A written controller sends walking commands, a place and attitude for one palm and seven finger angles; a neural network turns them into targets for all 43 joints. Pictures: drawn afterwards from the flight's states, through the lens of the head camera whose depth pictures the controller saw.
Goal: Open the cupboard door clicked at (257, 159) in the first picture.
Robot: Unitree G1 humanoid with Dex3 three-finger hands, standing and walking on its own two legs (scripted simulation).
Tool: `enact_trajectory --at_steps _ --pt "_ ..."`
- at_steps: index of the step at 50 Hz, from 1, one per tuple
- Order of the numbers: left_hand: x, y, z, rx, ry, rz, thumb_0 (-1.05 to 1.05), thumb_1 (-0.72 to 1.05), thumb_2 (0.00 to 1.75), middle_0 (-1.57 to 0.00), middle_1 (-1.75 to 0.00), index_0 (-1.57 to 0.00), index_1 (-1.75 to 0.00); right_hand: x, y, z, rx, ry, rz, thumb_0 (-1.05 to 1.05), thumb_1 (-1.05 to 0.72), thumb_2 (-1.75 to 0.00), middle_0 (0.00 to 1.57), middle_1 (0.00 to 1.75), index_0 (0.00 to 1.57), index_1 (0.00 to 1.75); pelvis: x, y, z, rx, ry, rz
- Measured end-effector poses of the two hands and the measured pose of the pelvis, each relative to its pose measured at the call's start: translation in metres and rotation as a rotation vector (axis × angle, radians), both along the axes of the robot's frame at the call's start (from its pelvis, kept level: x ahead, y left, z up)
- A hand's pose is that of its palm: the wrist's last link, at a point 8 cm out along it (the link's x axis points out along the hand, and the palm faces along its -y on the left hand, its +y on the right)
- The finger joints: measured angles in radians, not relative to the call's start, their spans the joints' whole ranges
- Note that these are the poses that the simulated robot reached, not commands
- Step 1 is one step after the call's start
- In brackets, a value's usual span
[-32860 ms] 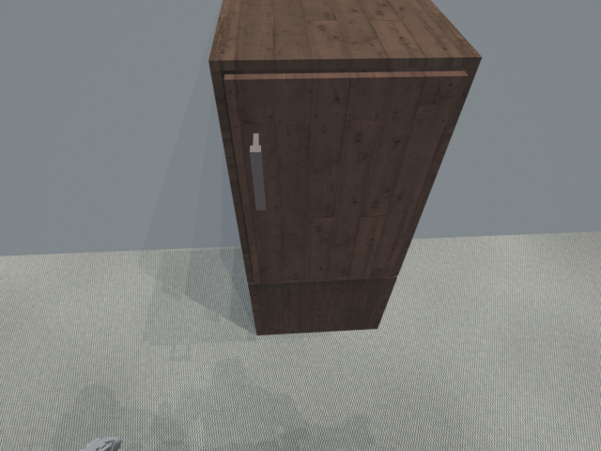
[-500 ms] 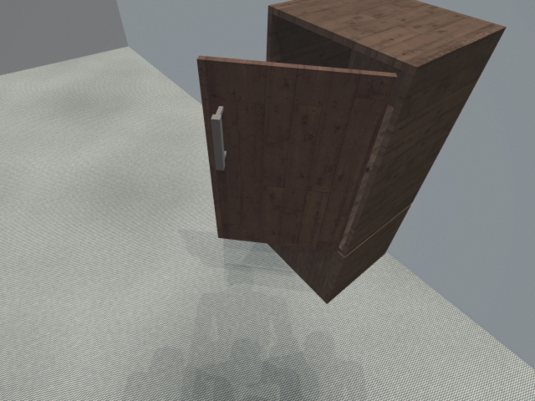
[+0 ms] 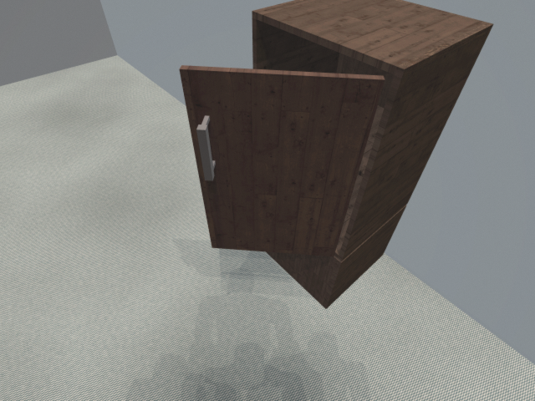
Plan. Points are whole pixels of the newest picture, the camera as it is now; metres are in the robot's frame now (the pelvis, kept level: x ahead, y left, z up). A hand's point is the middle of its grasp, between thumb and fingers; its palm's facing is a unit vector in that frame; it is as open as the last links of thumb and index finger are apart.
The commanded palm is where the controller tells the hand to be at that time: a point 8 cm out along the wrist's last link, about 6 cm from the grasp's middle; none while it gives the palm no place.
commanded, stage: shuffle to correct the standing spot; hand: left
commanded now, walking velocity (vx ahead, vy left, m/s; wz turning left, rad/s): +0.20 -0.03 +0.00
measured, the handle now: (207, 149) +0.62 +0.17 +0.03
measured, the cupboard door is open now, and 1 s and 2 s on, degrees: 44 44 44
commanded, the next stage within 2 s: come to a stop and stand still in 0.12 s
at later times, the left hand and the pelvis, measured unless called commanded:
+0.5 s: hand out of the picture +0.07 +0.13 -0.18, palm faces +0.06 -0.99 -0.14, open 7.3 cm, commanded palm none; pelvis +0.10 -0.01 +0.00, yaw -1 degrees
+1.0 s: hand out of the picture +0.13 +0.20 -0.17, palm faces -0.02 -0.97 -0.23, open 7.3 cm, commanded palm none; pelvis +0.07 +0.02 -0.01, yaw -1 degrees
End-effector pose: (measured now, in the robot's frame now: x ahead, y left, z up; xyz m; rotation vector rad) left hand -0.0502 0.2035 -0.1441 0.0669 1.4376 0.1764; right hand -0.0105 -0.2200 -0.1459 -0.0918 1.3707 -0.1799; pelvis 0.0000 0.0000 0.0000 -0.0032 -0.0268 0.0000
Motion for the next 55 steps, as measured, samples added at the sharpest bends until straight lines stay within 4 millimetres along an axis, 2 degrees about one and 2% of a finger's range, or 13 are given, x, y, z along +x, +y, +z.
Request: enact_trajectory --at_steps 7,14,17,20,24,27,30,36,46,55 --pt "0.021 -0.006 -0.004 -0.008 0.019 -0.001 0.00 0.91 0.90 -0.20 -0.30 -0.20 -0.30 0.016 -0.003 -0.005 0.003 0.009 -0.016 0.00 -0.90 -0.90 0.19 0.30 0.19 0.30 0.027 -0.003 -0.004 0.009 0.006 -0.008" --pt "0.067 -0.017 -0.001 0.012 -0.013 0.000 0.00 0.91 0.90 -0.20 -0.30 -0.20 -0.30 0.038 -0.010 -0.010 0.024 0.061 -0.020 0.00 -0.90 -0.90 0.20 0.30 0.19 0.30 0.062 -0.016 -0.006 0.001 0.030 0.001" --pt "0.082 -0.022 -0.001 0.015 -0.024 0.018 0.00 0.91 0.90 -0.20 -0.30 -0.20 -0.30 0.060 -0.012 -0.008 0.012 0.076 0.011 0.01 -0.90 -0.90 0.20 0.30 0.19 0.30 0.074 -0.018 -0.005 -0.007 0.033 0.013" --pt "0.091 -0.025 -0.004 0.001 -0.003 0.020 0.00 0.91 0.90 -0.20 -0.30 -0.20 -0.30 0.091 -0.013 -0.005 -0.015 0.045 0.025 0.01 -0.91 -0.90 0.20 0.30 0.19 0.30 0.084 -0.014 -0.004 -0.012 0.026 0.010" --pt "0.108 -0.021 -0.008 -0.016 0.031 -0.004 0.00 0.91 0.90 -0.20 -0.30 -0.20 -0.30 0.125 -0.017 0.003 -0.059 -0.025 0.010 0.01 -0.92 -0.90 0.20 0.30 0.19 0.30 0.095 -0.008 -0.003 -0.004 0.017 -0.011" --pt "0.127 -0.012 -0.008 0.001 0.016 -0.030 0.01 0.91 0.90 -0.20 -0.30 -0.20 -0.30 0.142 -0.016 0.008 -0.067 -0.066 0.014 0.01 -0.92 -0.90 0.20 0.30 0.19 0.30 0.096 -0.007 -0.001 0.004 0.021 -0.019" --pt "0.142 0.002 -0.006 0.044 -0.012 -0.047 0.02 0.93 0.90 -0.20 -0.30 -0.20 -0.30 0.151 -0.017 0.006 -0.056 -0.082 0.021 0.01 -0.92 -0.90 0.20 0.30 0.19 0.30 0.094 -0.010 -0.001 0.012 0.019 -0.019" --pt "0.162 0.023 0.003 0.109 -0.098 -0.077 0.01 0.92 0.90 -0.20 -0.30 -0.20 -0.30 0.152 -0.020 0.000 -0.038 -0.078 0.022 0.00 -0.91 -0.90 0.20 0.30 0.20 0.30 0.086 -0.012 -0.003 -0.005 0.030 -0.011" --pt "0.172 0.040 -0.002 0.085 -0.170 -0.130 0.00 0.91 0.90 -0.20 -0.30 -0.20 -0.30 0.131 -0.003 0.006 -0.053 -0.136 0.044 0.00 -0.90 -0.90 0.20 0.30 0.19 0.30 0.074 0.012 -0.008 -0.009 0.021 -0.022" --pt "0.159 0.052 0.009 0.086 -0.155 -0.153 0.00 0.91 0.90 -0.20 -0.30 -0.20 -0.30 0.107 0.010 0.004 -0.028 -0.111 0.053 0.00 -0.92 -0.90 0.20 0.30 0.20 0.30 0.064 0.023 -0.002 0.000 0.028 -0.030"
